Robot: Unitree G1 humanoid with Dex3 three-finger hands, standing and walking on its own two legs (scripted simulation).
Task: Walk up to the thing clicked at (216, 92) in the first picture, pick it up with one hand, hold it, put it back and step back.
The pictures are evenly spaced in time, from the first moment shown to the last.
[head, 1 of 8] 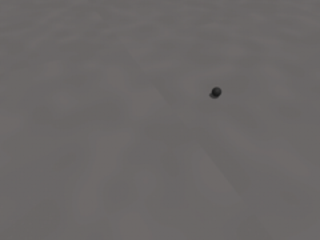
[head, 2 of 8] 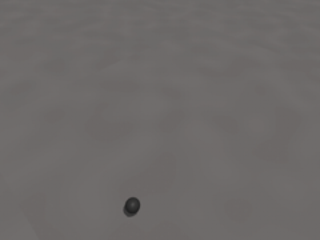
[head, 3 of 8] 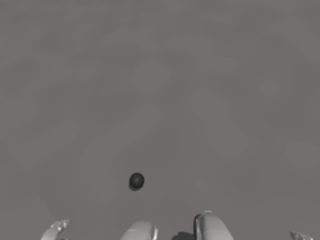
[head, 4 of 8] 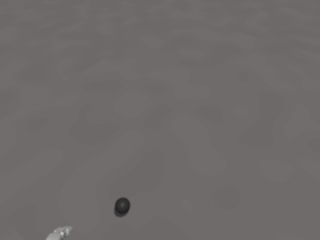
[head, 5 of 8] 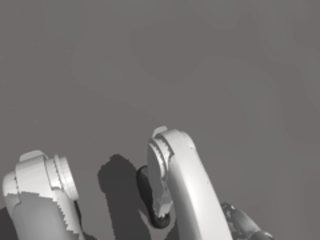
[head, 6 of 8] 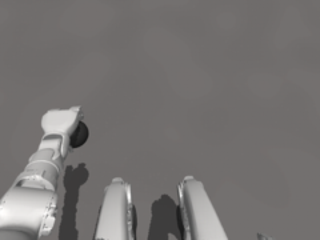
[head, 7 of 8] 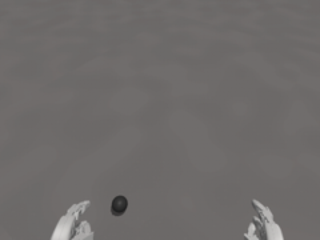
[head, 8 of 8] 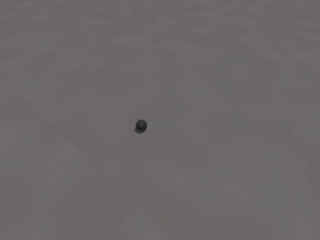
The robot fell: no
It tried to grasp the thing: yes
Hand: left
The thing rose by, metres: 0.66
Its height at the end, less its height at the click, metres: +0.00
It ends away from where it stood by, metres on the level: 0.00
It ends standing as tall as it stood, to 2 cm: yes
